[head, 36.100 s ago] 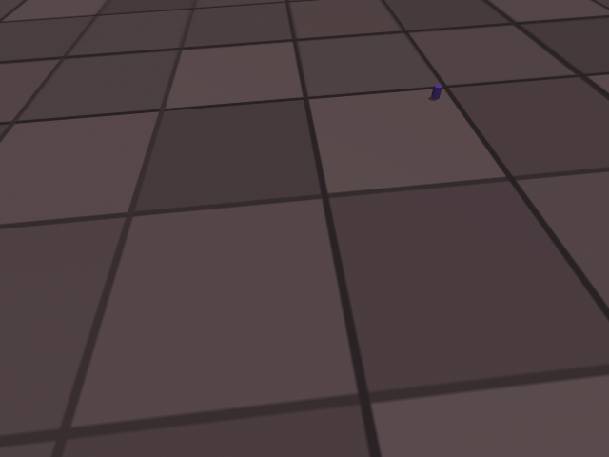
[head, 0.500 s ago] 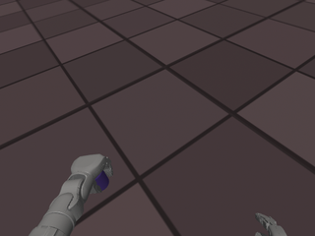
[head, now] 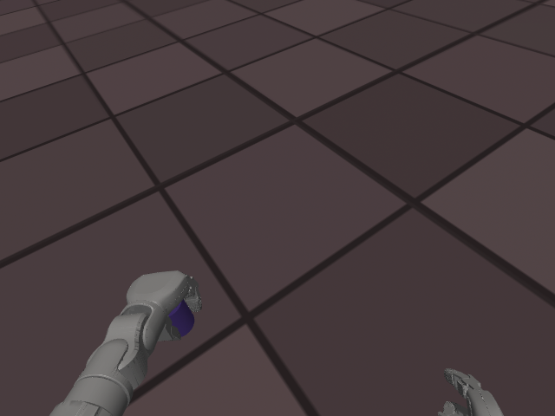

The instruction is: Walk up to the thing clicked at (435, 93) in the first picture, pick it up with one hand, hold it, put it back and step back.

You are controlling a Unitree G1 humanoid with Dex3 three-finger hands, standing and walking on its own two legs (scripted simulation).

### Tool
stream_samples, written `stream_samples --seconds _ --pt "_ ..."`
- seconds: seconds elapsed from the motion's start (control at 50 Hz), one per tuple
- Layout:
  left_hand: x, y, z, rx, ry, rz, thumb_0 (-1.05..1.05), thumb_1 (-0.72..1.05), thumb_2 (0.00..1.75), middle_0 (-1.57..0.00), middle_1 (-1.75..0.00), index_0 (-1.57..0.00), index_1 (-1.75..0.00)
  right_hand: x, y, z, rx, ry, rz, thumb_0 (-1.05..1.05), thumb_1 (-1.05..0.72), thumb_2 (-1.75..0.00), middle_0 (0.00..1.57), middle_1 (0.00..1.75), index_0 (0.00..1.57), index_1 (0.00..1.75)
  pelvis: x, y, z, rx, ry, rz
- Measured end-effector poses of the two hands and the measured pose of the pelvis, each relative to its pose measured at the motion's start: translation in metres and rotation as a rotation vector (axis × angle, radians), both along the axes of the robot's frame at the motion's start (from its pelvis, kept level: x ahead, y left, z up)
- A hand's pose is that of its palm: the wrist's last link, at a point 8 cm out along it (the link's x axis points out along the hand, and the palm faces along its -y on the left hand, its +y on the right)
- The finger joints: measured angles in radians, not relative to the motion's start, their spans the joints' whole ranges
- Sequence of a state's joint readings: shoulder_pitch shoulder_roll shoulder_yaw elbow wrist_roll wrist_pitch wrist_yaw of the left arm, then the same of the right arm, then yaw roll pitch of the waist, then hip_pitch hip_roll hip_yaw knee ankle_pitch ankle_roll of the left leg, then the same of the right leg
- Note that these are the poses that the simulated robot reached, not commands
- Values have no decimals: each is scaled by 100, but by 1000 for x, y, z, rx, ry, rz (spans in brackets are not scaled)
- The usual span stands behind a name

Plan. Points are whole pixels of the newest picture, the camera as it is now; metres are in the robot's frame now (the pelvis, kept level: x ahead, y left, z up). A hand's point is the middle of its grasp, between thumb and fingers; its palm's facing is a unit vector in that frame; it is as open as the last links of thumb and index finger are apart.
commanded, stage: hold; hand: left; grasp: from above
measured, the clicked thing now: (173, 313) +0.31 +0.22 -0.06
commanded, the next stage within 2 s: crouch in 0.38 s
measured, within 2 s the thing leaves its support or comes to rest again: neither
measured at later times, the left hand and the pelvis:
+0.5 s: hand (166, 320) +0.29 +0.22 -0.04, palm faces -0.45 -0.06 -0.89, open 7.0 cm; pelvis +0.00 +0.01 +0.00, yaw +0 degrees
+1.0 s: hand (190, 337) +0.32 +0.23 -0.20, palm faces -0.42 +0.04 -0.91, open 6.9 cm; pelvis -0.04 +0.00 -0.10, yaw +1 degrees
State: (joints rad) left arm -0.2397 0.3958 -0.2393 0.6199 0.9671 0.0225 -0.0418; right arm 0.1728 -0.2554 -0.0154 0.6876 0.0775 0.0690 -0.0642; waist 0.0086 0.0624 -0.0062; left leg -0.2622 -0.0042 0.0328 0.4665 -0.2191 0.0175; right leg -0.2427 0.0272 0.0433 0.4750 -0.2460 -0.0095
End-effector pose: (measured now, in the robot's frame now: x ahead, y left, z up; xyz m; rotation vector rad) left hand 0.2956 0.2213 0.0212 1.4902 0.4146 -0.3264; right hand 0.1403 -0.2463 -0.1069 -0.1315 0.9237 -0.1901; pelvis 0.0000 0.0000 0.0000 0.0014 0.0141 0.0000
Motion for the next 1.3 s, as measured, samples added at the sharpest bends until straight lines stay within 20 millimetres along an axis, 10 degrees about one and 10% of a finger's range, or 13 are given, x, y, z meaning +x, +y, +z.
stream_samples --seconds 0.68,0.88,1.06,1.3 --pt "-6 6 -19 10 6 -3 0 33 33 -78 -58 -96 -48 -9 4 -1 -11 28 4 1 -91 -90 21 30 20 30 -4 5 -1 -3 12 9" --pt "4 8 -99 56 12 -36 0 33 32 -77 -58 -96 -48 -41 -16 -37 -85 130 24 0 -91 -90 21 30 20 30 -23 2 -41 -20 184 25" --pt "41 11 -192 94 -54 -52 0 35 30 -75 -61 -95 -50 -108 -35 -121 -156 278 -35 0 -91 -90 21 30 20 30 -46 6 -125 -43 389 20" --pt "71 10 -309 82 -15 -9 -1 36 31 -72 -64 -92 -54 -185 -11 -229 -121 447 -91 0 -90 -90 21 30 20 30 -69 13 -224 -61 552 9"
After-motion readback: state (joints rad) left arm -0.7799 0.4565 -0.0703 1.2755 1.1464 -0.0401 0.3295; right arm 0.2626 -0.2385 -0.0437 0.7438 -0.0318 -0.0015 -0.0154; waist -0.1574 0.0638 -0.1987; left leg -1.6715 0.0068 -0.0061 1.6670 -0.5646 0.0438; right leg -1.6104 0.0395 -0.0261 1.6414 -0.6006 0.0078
